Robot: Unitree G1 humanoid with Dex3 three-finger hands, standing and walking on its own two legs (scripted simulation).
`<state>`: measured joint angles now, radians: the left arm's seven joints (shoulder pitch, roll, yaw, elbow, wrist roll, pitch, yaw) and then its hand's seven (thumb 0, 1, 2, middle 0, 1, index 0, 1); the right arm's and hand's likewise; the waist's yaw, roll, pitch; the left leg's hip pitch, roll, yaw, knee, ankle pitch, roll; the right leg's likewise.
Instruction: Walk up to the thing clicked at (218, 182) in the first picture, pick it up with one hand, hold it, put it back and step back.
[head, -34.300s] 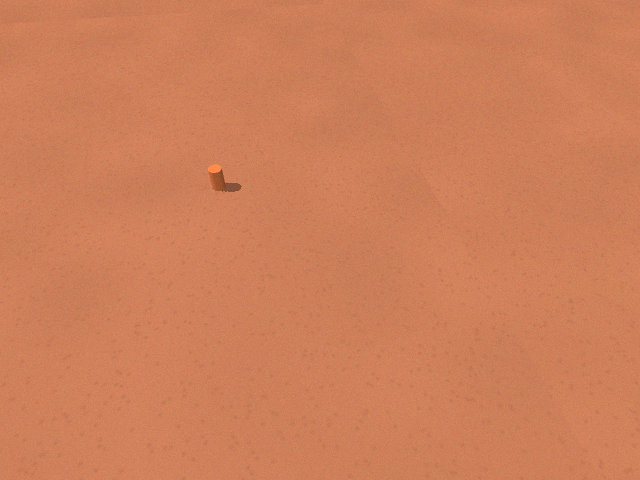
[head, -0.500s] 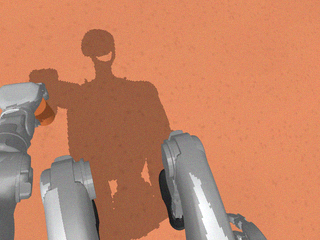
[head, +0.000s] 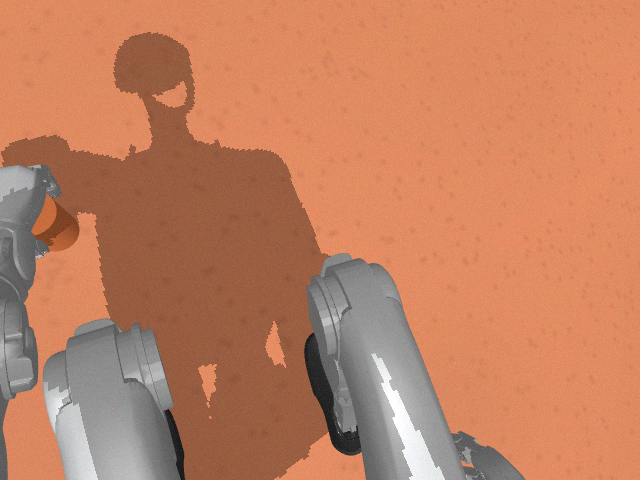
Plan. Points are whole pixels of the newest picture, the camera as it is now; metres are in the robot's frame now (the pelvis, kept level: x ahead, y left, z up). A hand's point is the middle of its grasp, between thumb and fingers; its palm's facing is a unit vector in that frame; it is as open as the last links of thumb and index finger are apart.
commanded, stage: rest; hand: left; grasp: from above
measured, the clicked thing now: (43, 222) +0.46 +0.24 -0.25
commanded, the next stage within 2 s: open in 0.06 s
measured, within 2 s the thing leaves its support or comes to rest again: neither
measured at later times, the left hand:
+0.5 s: hand (23, 227) +0.45 +0.25 -0.22, palm faces -0.43 -0.12 -0.89, open 9.7 cm
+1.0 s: hand (25, 225) +0.45 +0.25 -0.22, palm faces -0.43 -0.13 -0.89, open 11.7 cm
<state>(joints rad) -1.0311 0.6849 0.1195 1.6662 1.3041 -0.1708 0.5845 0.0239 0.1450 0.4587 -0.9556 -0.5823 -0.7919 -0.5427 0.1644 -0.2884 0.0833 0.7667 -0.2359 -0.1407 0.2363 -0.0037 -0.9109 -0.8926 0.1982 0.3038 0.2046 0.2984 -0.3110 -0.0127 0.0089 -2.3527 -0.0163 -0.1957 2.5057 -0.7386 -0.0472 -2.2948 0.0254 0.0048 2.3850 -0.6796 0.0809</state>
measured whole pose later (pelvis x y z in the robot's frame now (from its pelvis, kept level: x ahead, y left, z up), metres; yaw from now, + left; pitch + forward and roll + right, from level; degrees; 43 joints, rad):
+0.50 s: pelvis +0.00 +0.00 -0.01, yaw -2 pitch +31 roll -11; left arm -1.05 0.76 0.12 1.75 1.33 -0.18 0.63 0.01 0.06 0.61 -0.65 -0.67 -0.62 -0.65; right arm 0.16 -0.30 0.12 0.77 -0.27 -0.19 0.28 0.00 -0.91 -0.89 0.20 0.30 0.20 0.30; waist -0.35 -0.04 0.03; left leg -2.37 -0.02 -0.22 2.54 -0.73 -0.04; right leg -2.29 0.03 -0.02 2.39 -0.66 0.08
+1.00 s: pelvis +0.00 +0.00 -0.01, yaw -2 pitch +31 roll -11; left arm -1.04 0.74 0.14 1.73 1.31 -0.18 0.62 0.00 -0.18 0.81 -0.35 -0.87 -0.36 -0.85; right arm 0.15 -0.30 0.12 0.77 -0.26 -0.19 0.31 0.00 -0.91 -0.90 0.20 0.30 0.20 0.30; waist -0.34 -0.02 0.03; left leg -2.37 -0.02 -0.23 2.54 -0.74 -0.04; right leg -2.29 0.03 -0.02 2.39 -0.67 0.08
